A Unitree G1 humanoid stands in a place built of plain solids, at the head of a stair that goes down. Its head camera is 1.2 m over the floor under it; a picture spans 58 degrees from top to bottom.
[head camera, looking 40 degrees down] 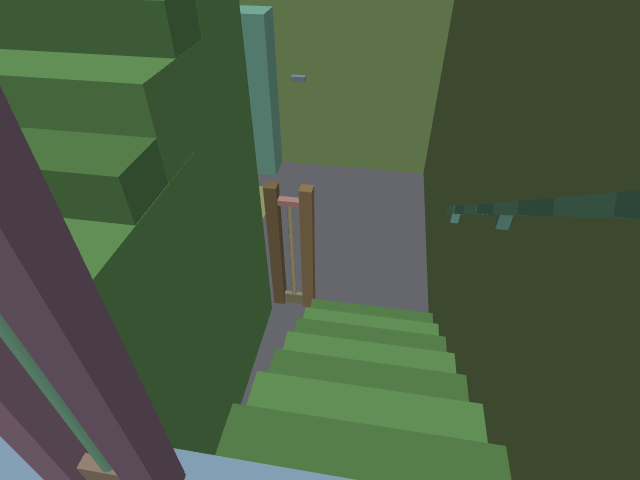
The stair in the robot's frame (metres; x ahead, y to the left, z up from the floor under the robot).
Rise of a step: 0.18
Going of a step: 0.25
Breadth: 0.90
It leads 9 degrees to the right of straight ahead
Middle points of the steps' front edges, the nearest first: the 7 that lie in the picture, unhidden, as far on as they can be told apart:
0.70 -0.14 -0.18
0.95 -0.18 -0.36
1.19 -0.22 -0.54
1.43 -0.26 -0.72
1.67 -0.30 -0.89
1.92 -0.34 -1.07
2.16 -0.38 -1.25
